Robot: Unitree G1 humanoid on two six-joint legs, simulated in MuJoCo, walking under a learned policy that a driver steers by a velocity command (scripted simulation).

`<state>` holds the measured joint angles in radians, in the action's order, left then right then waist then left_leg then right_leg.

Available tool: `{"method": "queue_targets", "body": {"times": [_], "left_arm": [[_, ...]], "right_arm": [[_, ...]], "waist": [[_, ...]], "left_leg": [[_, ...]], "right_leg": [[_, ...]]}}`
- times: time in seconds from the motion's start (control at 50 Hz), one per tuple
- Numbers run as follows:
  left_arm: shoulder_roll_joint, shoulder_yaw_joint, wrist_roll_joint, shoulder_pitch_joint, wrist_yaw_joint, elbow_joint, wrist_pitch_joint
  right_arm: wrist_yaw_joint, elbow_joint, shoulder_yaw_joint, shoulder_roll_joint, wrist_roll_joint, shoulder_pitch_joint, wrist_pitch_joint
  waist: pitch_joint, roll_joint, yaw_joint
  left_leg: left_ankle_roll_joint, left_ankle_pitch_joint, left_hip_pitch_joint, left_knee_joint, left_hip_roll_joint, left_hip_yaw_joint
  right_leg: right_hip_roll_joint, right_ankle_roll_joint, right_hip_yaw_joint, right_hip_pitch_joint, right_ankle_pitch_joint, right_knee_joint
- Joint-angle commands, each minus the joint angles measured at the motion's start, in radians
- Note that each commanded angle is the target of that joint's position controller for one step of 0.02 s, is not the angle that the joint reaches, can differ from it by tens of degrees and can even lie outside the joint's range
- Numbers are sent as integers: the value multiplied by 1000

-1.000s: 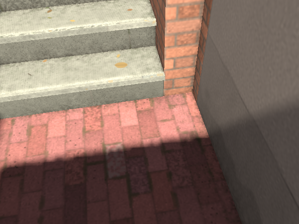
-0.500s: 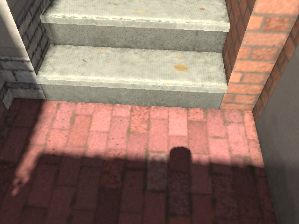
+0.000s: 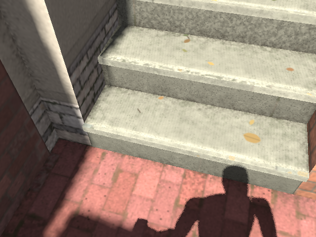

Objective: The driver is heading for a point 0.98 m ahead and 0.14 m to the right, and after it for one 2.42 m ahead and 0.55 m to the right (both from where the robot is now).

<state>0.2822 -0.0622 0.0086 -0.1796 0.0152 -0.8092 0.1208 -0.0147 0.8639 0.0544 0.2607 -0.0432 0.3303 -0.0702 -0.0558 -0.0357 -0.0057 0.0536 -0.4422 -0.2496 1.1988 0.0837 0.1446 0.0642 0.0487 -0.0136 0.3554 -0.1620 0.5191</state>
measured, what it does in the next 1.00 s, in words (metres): walks ahead: left foot, then right foot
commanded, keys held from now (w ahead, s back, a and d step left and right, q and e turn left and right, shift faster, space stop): w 0.52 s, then w+e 0.48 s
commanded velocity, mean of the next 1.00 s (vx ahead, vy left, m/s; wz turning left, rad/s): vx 0.50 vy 0.00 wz -0.11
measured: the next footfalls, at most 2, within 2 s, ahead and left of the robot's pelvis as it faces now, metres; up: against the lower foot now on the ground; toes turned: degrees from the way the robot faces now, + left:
left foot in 0.36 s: +0.37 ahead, +0.18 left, +0.00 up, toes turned +1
right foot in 0.94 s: +0.60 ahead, -0.03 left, +0.00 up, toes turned -10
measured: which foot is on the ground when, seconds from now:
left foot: up 0.00-0.34, down 0.36-0.92, up 0.94-1.00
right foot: down 0.00-0.38, up 0.40-0.92, down 0.94-1.00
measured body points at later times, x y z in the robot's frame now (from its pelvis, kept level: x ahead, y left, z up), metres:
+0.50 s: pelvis +0.27 +0.09 +0.01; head +0.29 +0.11 +0.46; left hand +0.32 +0.37 -0.13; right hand +0.42 -0.17 -0.08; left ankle +0.33 +0.18 -0.73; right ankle +0.19 -0.07 -0.64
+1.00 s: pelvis +0.52 +0.05 -0.01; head +0.54 +0.04 +0.44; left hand +0.75 +0.26 -0.10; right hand +0.51 -0.22 -0.14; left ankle +0.37 +0.19 -0.64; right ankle +0.56 -0.02 -0.73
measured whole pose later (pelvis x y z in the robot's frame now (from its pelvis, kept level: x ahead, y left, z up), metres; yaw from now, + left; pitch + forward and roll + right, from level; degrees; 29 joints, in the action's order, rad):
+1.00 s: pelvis +0.52 +0.05 -0.01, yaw -11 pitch +3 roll +0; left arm 0.27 -0.03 0.02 -0.10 0.04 -0.76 0.09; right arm -0.04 0.87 -0.01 0.27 0.03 0.35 -0.08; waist 0.01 0.00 -0.02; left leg -0.02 -0.46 -0.25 1.12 -0.03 -0.05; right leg 0.09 0.12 -0.04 0.42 -0.23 0.59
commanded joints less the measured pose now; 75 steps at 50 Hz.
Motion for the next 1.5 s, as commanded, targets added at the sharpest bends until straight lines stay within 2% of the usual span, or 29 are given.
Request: {"method": "queue_targets", "body": {"times": [0.02,0.18,0.28,0.34,0.36,0.38,0.4,0.42,0.44,0.48,0.7,0.82,0.92,0.94,0.96,0.98,1.0,1.04,1.14,1.16,1.22,1.3,1.34,1.38,1.42,1.44,1.46,1.48,1.5], "left_arm": [[68,-10,7,-61,4,22,5],[166,-16,-18,-154,-7,-59,2],[171,-12,-45,-200,-4,-102,3],[166,-7,-36,-157,-17,-105,-5],[141,6,-23,-154,-18,-102,-8],[93,28,18,-183,-22,-75,-6],[0,56,-15,-295,-17,-61,10],[119,28,-54,-257,-9,-85,18],[154,21,-63,-177,-3,-70,20],[135,20,-17,-118,-11,-65,10],[61,39,-8,160,10,28,-12],[45,47,-14,241,37,83,-26],[91,4,2,1,50,76,-16],[128,-25,4,-176,44,32,-21],[207,-37,-5,-243,22,-9,-35],[310,-51,38,-243,10,36,-36],[244,-57,35,-270,5,22,-48],[145,-28,3,-149,-3,49,-73],[96,12,-12,-79,-20,72,-76],[95,13,-5,-161,-29,39,-81],[67,34,-16,-352,-16,-60,-105],[42,48,-45,-362,-28,-64,-131],[85,26,-55,-305,-65,-43,-139],[130,12,-37,-307,-94,-44,-124],[243,-24,-17,-145,-98,-41,-98],[200,-22,18,-76,-88,12,-67],[-23,15,12,-109,-42,71,-46],[36,-1,26,-113,8,42,-34],[-1,7,-5,17,28,106,-47]], "right_arm": [[0,-100,20,108,11,-53,-30],[12,-187,-26,1,26,-262,-14],[25,-208,-6,76,19,-348,-15],[24,-187,27,148,31,-237,-13],[11,-145,50,187,27,-67,-15],[4,-116,68,273,51,102,-4],[21,-95,72,326,63,131,-5],[31,-115,46,214,60,64,-18],[39,-122,27,162,42,4,-29],[45,-139,14,134,43,-106,-34],[-17,-53,1,166,72,-11,-38],[-25,7,-9,165,77,73,5],[-47,-40,-6,227,67,7,32],[-51,-63,-8,224,61,-36,22],[-41,-95,-43,107,97,-23,-13],[-15,-107,-75,30,85,96,-68],[3,-85,-48,124,63,66,-91],[-1,-111,-45,120,65,-32,-76],[12,-239,-73,6,78,-80,-24],[10,-237,-80,-39,72,-87,-19],[12,-314,-112,-90,38,-180,-28],[32,-493,-168,-150,71,-455,-65],[16,-585,-190,-155,117,-591,-59],[-18,-538,-129,-53,83,-395,-57],[-21,-411,-34,169,58,45,-64],[-18,-324,-7,263,83,256,-57],[-38,-241,18,335,137,283,-28],[-63,-272,3,214,101,189,-22],[-75,-219,-16,113,57,101,-5]], "waist": [[37,89,30],[-8,102,62],[-36,117,70],[30,121,-15],[121,75,-90],[259,-117,-129],[342,-410,-55],[255,-224,-61],[156,-122,-45],[97,-4,8],[7,11,-43],[-23,-6,-74],[157,-118,81],[215,-88,175],[182,222,133],[359,291,61],[403,94,123],[190,-33,57],[50,69,-64],[77,152,-30],[24,149,29],[-19,70,54],[34,137,53],[242,296,-63],[426,380,-306],[571,128,-328],[638,-638,-206],[535,-366,-179],[240,-207,-143]], "left_leg": [[-8,131,-316,67,-155,-7],[-40,364,-266,-481,-178,-121],[-28,444,-199,-642,-148,-120],[6,346,6,-661,-131,-131],[40,315,185,-687,-131,-126],[94,317,425,-715,-300,102],[241,79,606,-949,-462,583],[210,-58,519,-1009,-445,613],[180,59,426,-989,-434,459],[155,375,244,-1001,-356,234],[112,527,121,-1125,-269,-158],[89,717,339,-1009,-346,-203],[28,1463,275,-514,-314,-281],[-13,1317,115,-264,-262,-299],[-65,170,-307,74,-141,-276],[-83,-132,-562,394,-37,-115],[-89,-36,-627,473,-79,-35],[-102,73,-702,514,-132,-86],[-106,172,-665,553,-134,-167],[-123,132,-745,799,-98,-217],[-104,-30,-1234,1179,-129,-155],[-98,103,-1210,794,-145,-235],[-96,79,-750,385,-121,-324],[-41,-36,-220,179,-4,-393],[33,-132,-74,-137,-34,-145],[100,-116,228,-342,-182,172],[283,136,451,-855,-516,918],[279,-61,324,-879,-538,1081],[231,-244,98,-854,-515,858]], "right_leg": [[-304,183,425,-262,-4,-317],[-256,171,169,-210,250,-390],[-300,127,150,-269,141,-373],[-269,70,106,-253,249,-212],[-216,43,72,-197,304,-20],[-125,0,14,-26,45,322],[9,-27,42,282,-442,617],[-55,-8,139,381,-407,743],[-102,16,123,416,-309,748],[-183,0,104,311,-144,649],[-112,-61,81,286,290,196],[-108,-41,20,411,121,257],[37,62,-117,-11,-32,97],[32,111,-64,-280,132,-85],[-144,150,206,-573,542,-67],[-421,385,675,-760,905,-51],[-419,429,666,-751,662,-125],[-328,313,493,-479,364,-167],[-148,216,302,20,343,-200],[-168,245,347,-30,377,-193],[-272,216,489,-329,169,-148],[-162,125,450,-195,59,-201],[-174,185,434,88,295,-443],[-166,181,355,33,1158,-368],[-219,148,337,-337,1883,80],[-164,157,335,-213,1553,391],[194,83,338,220,66,902],[156,39,415,358,-88,1273],[98,26,281,494,-98,1415]]}}
Velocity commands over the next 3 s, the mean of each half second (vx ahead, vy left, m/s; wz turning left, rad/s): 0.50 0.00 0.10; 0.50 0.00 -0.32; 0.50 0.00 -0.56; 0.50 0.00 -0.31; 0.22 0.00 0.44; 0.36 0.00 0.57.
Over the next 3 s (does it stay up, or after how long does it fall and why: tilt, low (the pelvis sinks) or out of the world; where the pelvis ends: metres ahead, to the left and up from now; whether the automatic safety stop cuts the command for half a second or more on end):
stays up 1.21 -0.25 0.39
